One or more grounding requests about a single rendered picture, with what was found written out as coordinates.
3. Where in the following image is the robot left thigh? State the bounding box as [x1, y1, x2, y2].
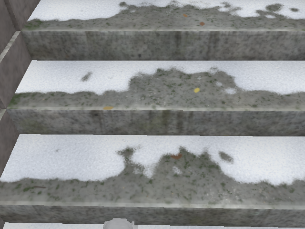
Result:
[104, 218, 138, 229]

